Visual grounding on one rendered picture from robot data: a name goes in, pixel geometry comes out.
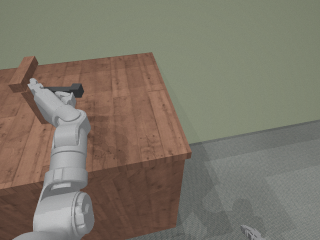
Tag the left robot upper arm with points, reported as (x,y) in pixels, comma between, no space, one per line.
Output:
(66,216)

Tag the counter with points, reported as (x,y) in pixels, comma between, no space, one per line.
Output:
(136,147)

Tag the right robot hand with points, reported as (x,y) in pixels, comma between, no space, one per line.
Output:
(251,234)

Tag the tap lever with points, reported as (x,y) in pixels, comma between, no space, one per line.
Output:
(75,88)

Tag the left robot hand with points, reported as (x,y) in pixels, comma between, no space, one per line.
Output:
(47,101)

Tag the robot left forearm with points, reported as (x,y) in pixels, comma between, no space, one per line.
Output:
(67,170)

